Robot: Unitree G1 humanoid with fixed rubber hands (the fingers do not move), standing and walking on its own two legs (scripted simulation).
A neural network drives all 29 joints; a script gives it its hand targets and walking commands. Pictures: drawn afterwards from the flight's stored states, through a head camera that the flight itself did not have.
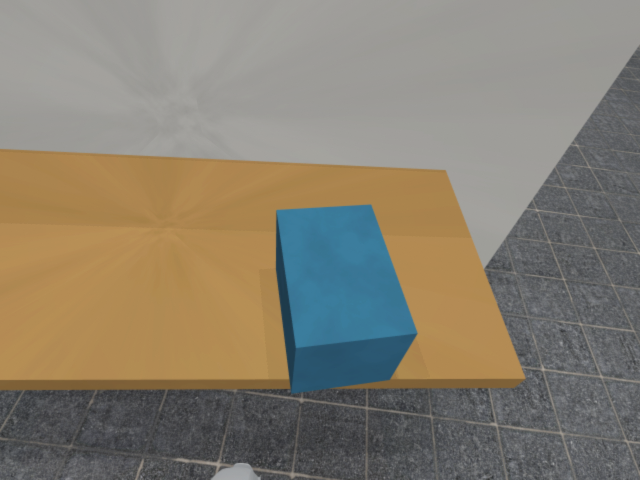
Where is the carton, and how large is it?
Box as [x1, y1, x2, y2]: [276, 205, 417, 393]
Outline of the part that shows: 371,205 276,210 276,273 291,393 389,379 417,333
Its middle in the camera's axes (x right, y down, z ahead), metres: +0.03 +0.09 +0.67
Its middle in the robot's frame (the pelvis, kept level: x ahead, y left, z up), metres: +0.44 -0.02 -0.10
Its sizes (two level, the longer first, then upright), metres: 0.255 0.170 0.171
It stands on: a table, 0.56 m high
